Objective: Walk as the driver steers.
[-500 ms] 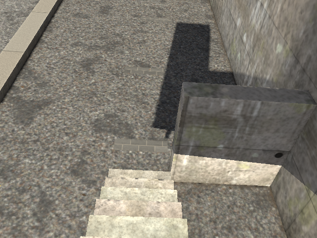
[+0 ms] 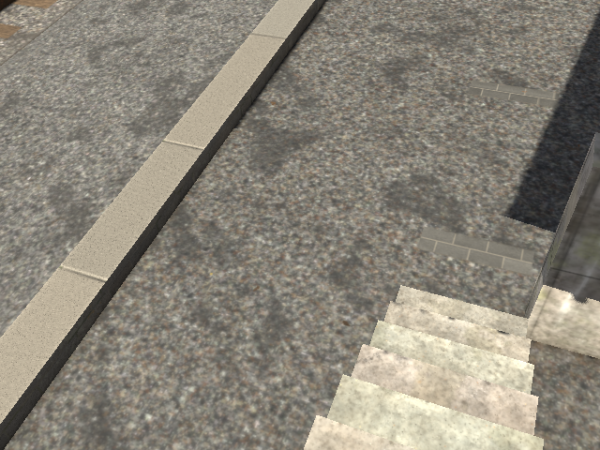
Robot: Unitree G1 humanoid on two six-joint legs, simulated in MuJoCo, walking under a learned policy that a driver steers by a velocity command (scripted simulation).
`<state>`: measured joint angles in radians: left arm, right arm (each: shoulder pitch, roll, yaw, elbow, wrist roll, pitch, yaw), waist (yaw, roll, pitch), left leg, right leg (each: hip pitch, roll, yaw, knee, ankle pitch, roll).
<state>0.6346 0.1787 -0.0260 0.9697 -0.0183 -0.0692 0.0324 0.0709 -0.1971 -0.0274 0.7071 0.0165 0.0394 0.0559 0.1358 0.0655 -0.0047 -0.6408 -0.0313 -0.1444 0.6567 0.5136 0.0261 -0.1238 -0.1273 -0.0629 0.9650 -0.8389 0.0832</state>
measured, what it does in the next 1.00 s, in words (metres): goes down, turning right: left foot 0.19 m lower, then right foot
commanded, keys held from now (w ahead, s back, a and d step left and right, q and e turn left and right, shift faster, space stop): e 0.82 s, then no key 0.18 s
